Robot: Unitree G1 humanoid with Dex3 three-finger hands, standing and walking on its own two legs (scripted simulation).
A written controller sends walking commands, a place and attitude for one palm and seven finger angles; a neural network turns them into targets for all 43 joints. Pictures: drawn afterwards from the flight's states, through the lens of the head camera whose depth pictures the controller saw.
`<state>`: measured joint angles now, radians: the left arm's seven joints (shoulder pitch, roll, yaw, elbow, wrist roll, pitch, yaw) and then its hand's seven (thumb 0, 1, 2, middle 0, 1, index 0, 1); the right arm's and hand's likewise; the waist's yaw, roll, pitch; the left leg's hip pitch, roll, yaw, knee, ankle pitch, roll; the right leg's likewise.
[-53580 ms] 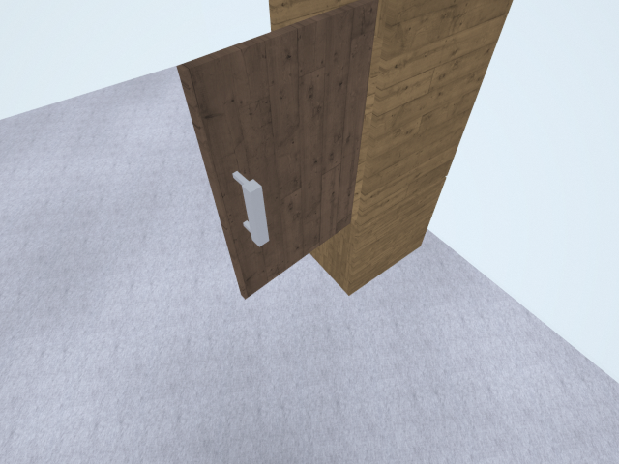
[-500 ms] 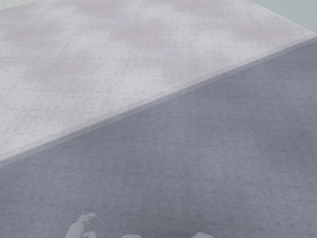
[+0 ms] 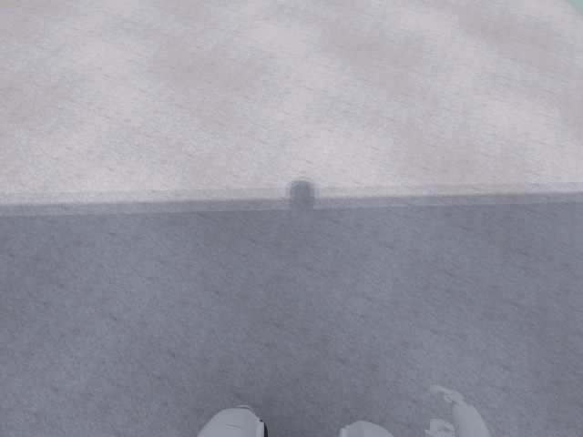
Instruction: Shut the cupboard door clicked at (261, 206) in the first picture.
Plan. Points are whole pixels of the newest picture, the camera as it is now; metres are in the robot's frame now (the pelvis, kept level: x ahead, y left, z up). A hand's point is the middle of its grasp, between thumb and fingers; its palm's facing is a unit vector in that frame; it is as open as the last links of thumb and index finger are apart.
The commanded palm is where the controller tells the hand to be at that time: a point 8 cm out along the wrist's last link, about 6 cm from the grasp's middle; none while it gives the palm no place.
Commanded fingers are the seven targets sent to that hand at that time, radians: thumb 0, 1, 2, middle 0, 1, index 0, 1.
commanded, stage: turn to face it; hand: left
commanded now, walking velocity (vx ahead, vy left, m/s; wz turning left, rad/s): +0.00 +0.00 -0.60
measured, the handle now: out of the picture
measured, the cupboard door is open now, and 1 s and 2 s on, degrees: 40 40 40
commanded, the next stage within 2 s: none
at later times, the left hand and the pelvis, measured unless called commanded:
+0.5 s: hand (198, 436) +0.12 +0.15 -0.15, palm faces -0.17 -0.97 -0.20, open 7.4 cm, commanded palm none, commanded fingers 0.00 0.90 0.90 -0.20 -0.30 -0.20 -0.30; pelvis +0.06 -0.03 +0.02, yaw -13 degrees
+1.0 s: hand (253, 309) +0.32 +0.09 -0.14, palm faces -0.52 -0.81 -0.28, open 7.4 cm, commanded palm none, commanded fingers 0.00 0.90 0.90 -0.20 -0.30 -0.20 -0.30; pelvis +0.08 -0.03 +0.00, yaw -32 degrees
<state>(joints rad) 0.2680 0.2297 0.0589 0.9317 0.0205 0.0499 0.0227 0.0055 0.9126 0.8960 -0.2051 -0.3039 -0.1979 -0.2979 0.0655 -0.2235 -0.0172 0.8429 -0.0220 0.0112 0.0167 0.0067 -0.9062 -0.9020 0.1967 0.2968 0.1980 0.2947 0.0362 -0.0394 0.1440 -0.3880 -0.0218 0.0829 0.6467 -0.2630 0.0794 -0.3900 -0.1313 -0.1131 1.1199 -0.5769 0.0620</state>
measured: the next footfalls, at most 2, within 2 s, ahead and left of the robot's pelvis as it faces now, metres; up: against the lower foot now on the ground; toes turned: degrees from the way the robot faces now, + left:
right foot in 0.30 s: +0.07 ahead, -0.16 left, +0.00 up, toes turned -10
left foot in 0.62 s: +0.14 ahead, +0.09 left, +0.00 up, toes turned -16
